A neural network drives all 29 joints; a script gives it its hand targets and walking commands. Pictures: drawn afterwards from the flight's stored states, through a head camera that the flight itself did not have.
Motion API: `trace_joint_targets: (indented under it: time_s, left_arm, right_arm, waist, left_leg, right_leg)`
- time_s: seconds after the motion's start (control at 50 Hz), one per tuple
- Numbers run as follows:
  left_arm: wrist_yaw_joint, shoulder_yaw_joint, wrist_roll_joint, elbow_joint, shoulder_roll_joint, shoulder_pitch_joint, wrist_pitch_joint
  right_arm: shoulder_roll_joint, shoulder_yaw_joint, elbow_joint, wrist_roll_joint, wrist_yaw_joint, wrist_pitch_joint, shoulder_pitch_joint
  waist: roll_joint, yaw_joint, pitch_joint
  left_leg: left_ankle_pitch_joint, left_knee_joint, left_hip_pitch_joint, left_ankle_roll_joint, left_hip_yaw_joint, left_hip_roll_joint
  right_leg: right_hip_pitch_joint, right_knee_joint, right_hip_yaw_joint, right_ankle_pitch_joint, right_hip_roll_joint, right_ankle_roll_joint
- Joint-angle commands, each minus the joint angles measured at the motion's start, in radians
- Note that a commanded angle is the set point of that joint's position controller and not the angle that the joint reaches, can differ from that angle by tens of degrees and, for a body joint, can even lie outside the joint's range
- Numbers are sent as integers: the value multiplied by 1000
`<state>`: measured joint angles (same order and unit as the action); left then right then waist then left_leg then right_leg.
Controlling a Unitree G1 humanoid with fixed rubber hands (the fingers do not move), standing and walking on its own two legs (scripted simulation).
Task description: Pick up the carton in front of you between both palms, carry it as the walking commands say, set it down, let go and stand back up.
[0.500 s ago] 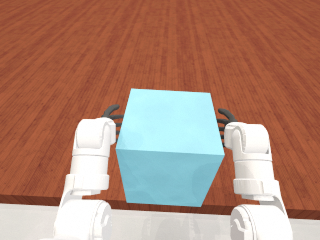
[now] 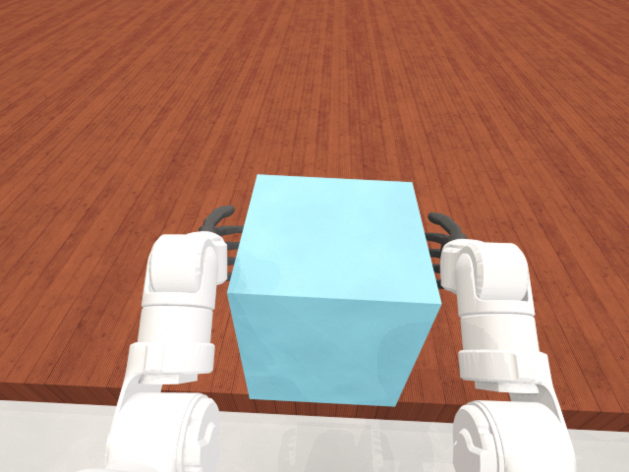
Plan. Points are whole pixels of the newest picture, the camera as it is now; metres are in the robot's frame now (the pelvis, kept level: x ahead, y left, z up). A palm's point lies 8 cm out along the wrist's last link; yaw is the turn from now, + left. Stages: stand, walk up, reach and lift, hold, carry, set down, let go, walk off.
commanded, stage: carry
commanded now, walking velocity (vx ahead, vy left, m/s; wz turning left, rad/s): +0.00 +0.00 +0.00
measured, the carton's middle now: (328, 294) +0.35 +0.00 +0.05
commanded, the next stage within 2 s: none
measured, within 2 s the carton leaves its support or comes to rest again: neither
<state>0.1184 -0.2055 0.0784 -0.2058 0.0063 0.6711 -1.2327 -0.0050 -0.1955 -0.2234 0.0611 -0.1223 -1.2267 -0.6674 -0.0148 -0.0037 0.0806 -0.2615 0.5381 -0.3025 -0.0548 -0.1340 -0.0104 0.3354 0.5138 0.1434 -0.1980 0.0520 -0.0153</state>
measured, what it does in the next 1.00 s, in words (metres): stands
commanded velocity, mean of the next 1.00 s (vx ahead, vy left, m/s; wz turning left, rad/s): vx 0.00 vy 0.00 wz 0.00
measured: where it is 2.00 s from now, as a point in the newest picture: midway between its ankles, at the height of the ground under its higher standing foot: outside the picture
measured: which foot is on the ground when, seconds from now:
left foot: down 0.00-1.00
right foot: down 0.00-1.00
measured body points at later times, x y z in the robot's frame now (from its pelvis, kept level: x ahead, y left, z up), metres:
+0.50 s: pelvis +0.00 +0.01 +0.00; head -0.02 +0.01 +0.45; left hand +0.36 +0.16 +0.13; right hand +0.35 -0.15 +0.12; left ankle +0.02 +0.08 -0.73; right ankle +0.04 -0.11 -0.73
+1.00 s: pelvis -0.01 +0.02 +0.00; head -0.03 +0.02 +0.45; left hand +0.35 +0.17 +0.13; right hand +0.35 -0.14 +0.12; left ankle +0.02 +0.08 -0.73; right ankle +0.04 -0.11 -0.73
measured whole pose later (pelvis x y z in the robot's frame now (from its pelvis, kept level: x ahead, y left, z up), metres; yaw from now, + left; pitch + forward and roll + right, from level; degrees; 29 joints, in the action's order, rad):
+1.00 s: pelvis -0.01 +0.02 +0.00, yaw +0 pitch +1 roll -1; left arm 0.12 -0.20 0.08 -0.21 0.00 0.67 -1.24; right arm 0.00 -0.20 -0.22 0.06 -0.12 -1.23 -0.66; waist -0.01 0.00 0.08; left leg -0.25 0.53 -0.31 -0.08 -0.15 0.00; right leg 0.33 0.50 0.13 -0.18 0.07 0.01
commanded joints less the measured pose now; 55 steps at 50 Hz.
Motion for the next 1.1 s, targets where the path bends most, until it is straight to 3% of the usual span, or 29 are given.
trace_joint_targets:
  time_s: [0.0, 0.1, 0.42, 0.96, 1.08]
  left_arm:
    - [-231, 556, -421, 99, 1102, 714, 30]
    - [-231, 562, -425, 107, 1110, 725, 29]
    - [-230, 563, -426, 112, 1108, 725, 31]
    - [-229, 558, -424, 99, 1112, 721, 30]
    - [-229, 557, -426, 102, 1108, 715, 30]
  right_arm:
    - [1134, 561, 121, -436, 238, 28, -744]
    - [1130, 558, 126, -434, 239, 28, -745]
    - [1127, 559, 135, -435, 239, 30, -747]
    - [1124, 558, 140, -433, 240, 30, -757]
    - [1125, 560, 136, -434, 240, 28, -748]
  waist:
    - [15, -3, 365]
    - [5, -1, 364]
    - [6, -5, 371]
    - [-9, -6, 356]
    - [11, -6, 368]
  left_leg:
    - [179, -91, 85, -10, 139, -147]
    - [151, -102, 81, -12, 141, -148]
    - [233, -89, 97, -14, 142, -152]
    - [181, -128, 86, -14, 152, -159]
    - [204, -114, 93, -16, 144, -155]
  right_leg:
    - [-170, -49, -119, 135, 110, -21]
    - [-168, -55, -120, 109, 109, -20]
    - [-168, -42, -112, 141, 106, -13]
    - [-152, -53, -106, 71, 100, 1]
    - [-162, -54, -107, 101, 104, 2]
